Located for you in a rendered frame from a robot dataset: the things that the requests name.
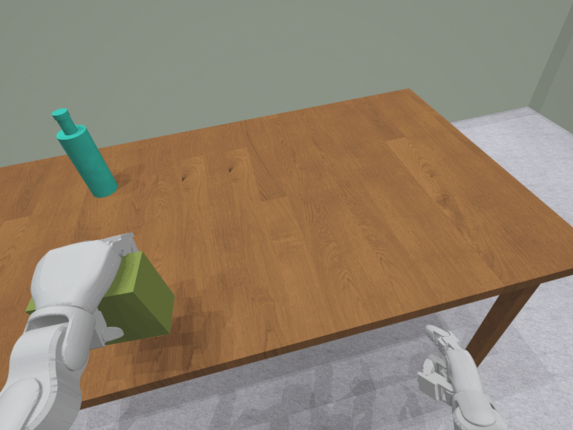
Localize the left robot hand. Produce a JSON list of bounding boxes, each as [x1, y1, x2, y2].
[[30, 232, 139, 349]]

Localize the table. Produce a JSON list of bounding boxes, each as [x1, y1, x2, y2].
[[0, 89, 573, 410]]

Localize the robot right forearm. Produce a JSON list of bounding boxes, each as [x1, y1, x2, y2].
[[452, 390, 508, 430]]

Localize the sponge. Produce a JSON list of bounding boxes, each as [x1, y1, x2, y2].
[[25, 251, 175, 345]]

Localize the right robot hand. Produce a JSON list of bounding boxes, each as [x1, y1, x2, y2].
[[417, 324, 485, 407]]

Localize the robot left forearm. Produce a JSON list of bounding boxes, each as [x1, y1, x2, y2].
[[0, 305, 96, 430]]

